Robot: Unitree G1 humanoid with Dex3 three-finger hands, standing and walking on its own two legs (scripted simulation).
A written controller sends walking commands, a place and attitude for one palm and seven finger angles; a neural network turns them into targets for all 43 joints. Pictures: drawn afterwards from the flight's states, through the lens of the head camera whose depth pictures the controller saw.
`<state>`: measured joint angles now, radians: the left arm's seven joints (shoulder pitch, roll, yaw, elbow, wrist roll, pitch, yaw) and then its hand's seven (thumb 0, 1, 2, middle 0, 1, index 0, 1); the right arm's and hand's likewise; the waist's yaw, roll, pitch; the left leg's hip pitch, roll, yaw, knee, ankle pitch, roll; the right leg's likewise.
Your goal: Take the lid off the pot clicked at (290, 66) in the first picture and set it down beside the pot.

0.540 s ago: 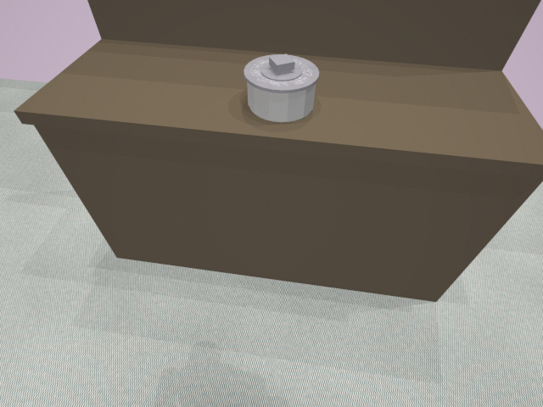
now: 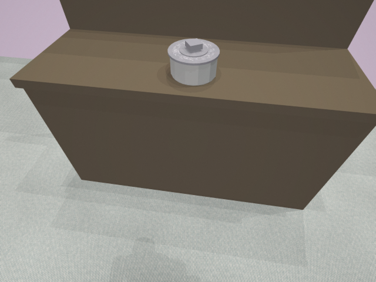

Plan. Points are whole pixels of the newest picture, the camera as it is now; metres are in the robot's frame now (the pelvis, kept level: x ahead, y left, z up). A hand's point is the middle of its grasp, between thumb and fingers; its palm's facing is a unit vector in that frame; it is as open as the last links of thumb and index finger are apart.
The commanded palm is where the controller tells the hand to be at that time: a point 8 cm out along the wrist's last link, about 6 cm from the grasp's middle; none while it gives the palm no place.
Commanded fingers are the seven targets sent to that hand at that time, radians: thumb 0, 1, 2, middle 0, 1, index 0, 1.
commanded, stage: look at it before walking up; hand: left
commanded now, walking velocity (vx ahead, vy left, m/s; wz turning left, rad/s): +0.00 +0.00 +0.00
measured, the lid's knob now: (193, 44) +0.86 +0.02 +0.10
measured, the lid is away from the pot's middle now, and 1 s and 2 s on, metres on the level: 0.00 0.00 0.00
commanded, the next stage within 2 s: turn to face it in 0.10 s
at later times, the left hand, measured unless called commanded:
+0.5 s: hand out of the picture +0.00 +0.16 -0.18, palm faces +0.03 -0.98 -0.19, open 7.4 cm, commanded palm none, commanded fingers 0.00 0.90 0.90 -0.20 -0.30 -0.20 -0.30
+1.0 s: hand out of the picture +0.08 +0.08 -0.16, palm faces +0.03 -0.98 -0.17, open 7.4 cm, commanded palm none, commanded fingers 0.00 0.90 0.90 -0.20 -0.30 -0.20 -0.30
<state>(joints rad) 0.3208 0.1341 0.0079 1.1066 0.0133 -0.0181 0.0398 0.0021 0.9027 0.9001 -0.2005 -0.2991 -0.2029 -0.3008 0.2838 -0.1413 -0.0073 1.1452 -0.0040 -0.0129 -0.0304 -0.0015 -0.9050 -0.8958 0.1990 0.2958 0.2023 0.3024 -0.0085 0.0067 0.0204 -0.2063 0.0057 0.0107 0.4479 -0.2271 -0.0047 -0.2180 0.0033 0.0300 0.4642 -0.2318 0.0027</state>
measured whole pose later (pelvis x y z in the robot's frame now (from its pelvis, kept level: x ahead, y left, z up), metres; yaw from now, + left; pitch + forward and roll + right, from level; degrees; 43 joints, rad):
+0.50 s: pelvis +0.02 -0.01 +0.00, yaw -2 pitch +0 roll +1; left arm 0.36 0.14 0.04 1.09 0.02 0.00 0.01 0.00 0.90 0.90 -0.20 -0.30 -0.20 -0.30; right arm 0.32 -0.14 -0.03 1.13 -0.02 0.00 -0.02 0.00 -0.90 -0.90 0.20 0.30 0.20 0.30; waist 0.00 0.01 -0.01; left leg -0.22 0.03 0.04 0.52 -0.35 0.00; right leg -0.25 0.03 0.06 0.56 -0.36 -0.03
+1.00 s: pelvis +0.16 -0.07 +0.00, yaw -6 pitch +1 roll +1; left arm 0.49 0.05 0.03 1.11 0.02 -0.09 0.03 0.00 0.90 0.90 -0.20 -0.30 -0.20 -0.30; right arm 0.15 -0.17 -0.05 1.04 -0.01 -0.03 0.00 0.00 -0.91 -0.90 0.20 0.30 0.20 0.30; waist 0.03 0.02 0.05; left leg -0.60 0.06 0.10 0.88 -0.19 0.01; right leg 0.04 0.06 -0.04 0.27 -0.32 -0.09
